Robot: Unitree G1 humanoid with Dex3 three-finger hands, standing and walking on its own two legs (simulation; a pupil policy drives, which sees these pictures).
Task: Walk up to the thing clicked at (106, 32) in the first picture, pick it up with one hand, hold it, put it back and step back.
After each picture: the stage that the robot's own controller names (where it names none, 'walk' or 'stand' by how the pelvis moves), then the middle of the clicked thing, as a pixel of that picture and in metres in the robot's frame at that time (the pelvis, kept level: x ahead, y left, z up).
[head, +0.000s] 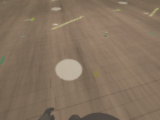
stand; (105, 34) +2.29 -0.27 -0.72
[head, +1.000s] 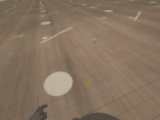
walk; (94, 41) +2.16 +0.13 -0.70
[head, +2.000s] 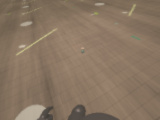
walk; (82, 50) +1.46 +0.39 -0.71
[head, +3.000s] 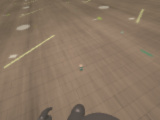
walk; (81, 67) +0.96 +0.30 -0.72
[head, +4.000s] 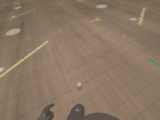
walk; (79, 85) +0.56 +0.25 -0.72
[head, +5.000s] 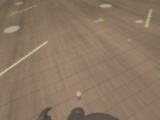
stand; (79, 95) +0.40 +0.21 -0.70
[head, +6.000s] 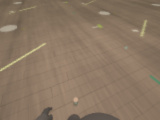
stand; (75, 101) +0.37 +0.18 -0.72
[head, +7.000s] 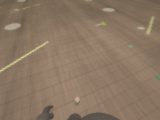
stand; (77, 100) +0.35 +0.17 -0.72
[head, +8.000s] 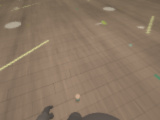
stand; (77, 97) +0.39 +0.17 -0.72
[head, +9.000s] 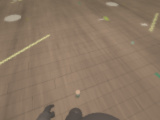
stand; (77, 93) +0.40 +0.16 -0.71
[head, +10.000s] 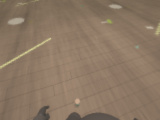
stand; (77, 102) +0.30 +0.16 -0.70
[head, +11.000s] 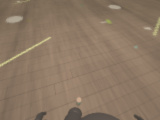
stand; (79, 100) +0.32 +0.12 -0.70
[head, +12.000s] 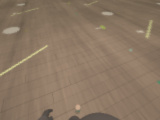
stand; (78, 108) +0.29 +0.15 -0.72
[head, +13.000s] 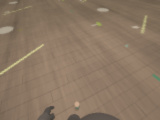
stand; (77, 105) +0.30 +0.16 -0.72
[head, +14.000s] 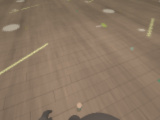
stand; (79, 106) +0.29 +0.12 -0.72
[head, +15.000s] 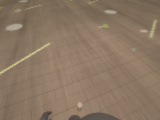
stand; (79, 105) +0.31 +0.12 -0.72
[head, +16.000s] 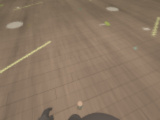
go down; (80, 104) +0.30 +0.12 -0.72
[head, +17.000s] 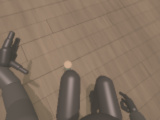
go down; (67, 65) +0.38 +0.20 -0.31
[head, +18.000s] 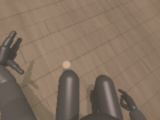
close in; (66, 66) +0.38 +0.21 -0.29
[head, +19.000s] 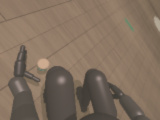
close in; (43, 65) +0.35 +0.24 -0.22
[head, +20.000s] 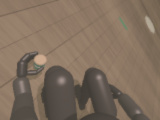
close; (40, 62) +0.36 +0.25 -0.21
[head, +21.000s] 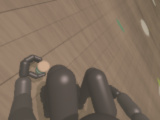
lift; (42, 68) +0.33 +0.23 -0.22
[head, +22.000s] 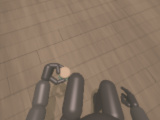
lift; (64, 74) +0.29 +0.22 -0.08
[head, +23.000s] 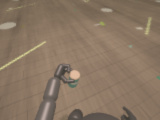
lift; (73, 79) +0.31 +0.14 +0.03
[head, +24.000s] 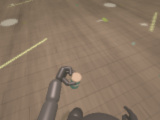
hold; (75, 81) +0.30 +0.14 -0.01
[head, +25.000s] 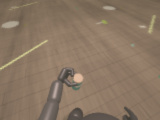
crouch; (76, 82) +0.30 +0.12 -0.01
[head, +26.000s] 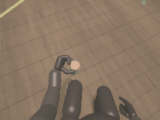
crouch; (73, 68) +0.37 +0.16 -0.09
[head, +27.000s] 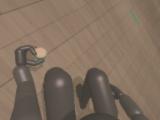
lower; (40, 56) +0.39 +0.26 -0.23
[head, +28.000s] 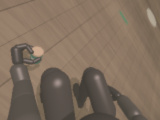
lower; (36, 55) +0.40 +0.26 -0.23
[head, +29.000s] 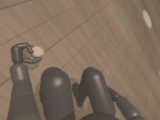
lower; (36, 55) +0.40 +0.26 -0.23
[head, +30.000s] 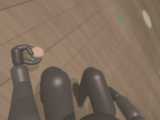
lower; (36, 56) +0.40 +0.26 -0.23
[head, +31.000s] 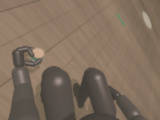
lower; (37, 57) +0.39 +0.26 -0.22
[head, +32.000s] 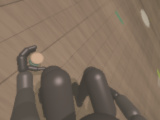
open; (36, 60) +0.37 +0.25 -0.23
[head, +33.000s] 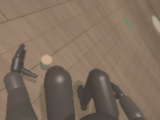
stand; (46, 61) +0.37 +0.25 -0.23
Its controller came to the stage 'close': yes
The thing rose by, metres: 0.70
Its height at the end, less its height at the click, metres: +0.00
